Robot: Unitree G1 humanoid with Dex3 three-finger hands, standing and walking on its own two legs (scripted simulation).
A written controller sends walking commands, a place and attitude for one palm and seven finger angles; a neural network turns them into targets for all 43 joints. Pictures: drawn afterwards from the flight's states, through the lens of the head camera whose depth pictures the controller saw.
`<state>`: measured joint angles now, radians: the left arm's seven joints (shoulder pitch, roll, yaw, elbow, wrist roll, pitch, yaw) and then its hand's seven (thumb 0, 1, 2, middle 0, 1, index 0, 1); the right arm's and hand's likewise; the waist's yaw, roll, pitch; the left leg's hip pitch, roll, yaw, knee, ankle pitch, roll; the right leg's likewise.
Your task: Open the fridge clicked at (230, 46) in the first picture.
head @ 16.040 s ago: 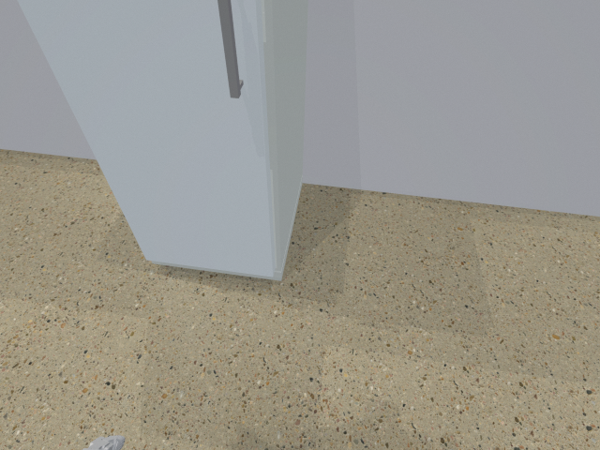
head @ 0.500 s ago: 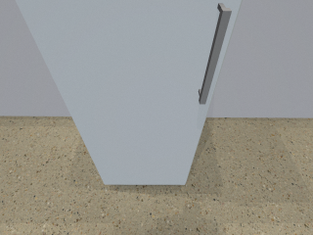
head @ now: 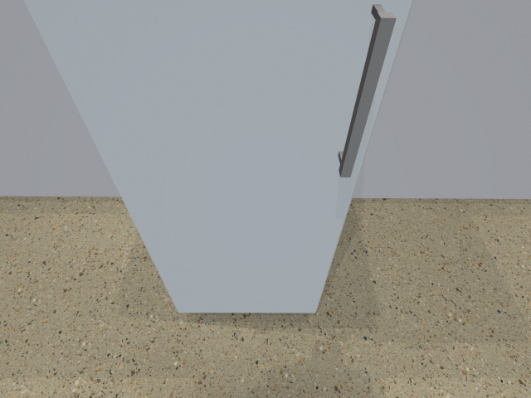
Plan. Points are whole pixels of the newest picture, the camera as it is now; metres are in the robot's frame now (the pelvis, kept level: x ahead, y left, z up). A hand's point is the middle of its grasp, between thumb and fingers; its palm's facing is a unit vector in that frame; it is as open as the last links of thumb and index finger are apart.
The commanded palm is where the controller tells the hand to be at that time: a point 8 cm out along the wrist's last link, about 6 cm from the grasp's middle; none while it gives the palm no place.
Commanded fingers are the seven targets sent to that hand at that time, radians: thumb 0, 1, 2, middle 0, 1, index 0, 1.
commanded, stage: look again from close up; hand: right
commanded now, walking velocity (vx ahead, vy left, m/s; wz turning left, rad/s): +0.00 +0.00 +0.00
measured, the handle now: (358, 103) +0.50 -0.11 +0.20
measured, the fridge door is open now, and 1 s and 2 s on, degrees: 0 0 0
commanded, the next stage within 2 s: raise the hand to about handle height in 0.02 s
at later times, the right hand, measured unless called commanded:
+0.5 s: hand (388, 369) +0.18 -0.15 -0.01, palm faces -0.07 +1.00 +0.00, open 8.3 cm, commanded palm +0.13 -0.23 +0.00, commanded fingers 0.00 -0.43 -0.70 0.23 0.60 0.23 0.60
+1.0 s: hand (475, 329) +0.20 -0.23 +0.09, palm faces +0.01 +1.00 -0.10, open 11.3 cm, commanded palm +0.17 -0.28 +0.10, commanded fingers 0.00 0.15 -0.45 0.28 0.98 0.28 0.98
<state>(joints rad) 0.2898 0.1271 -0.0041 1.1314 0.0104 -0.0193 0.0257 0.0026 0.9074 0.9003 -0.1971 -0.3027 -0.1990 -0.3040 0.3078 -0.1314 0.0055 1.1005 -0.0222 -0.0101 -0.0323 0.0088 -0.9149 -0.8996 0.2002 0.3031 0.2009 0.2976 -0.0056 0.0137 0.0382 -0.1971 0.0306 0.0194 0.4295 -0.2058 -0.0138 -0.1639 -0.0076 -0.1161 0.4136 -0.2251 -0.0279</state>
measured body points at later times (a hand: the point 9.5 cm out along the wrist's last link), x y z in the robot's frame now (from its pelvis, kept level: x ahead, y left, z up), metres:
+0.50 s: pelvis -0.01 +0.02 -0.05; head +0.00 +0.00 +0.40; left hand +0.22 +0.27 -0.06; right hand +0.18 -0.21 +0.00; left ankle +0.02 +0.13 -0.74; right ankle +0.00 -0.10 -0.74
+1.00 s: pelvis +0.01 +0.01 -0.02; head +0.01 +0.02 +0.43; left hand +0.18 +0.22 -0.10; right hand +0.20 -0.29 +0.10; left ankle +0.02 +0.13 -0.74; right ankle +0.00 -0.10 -0.74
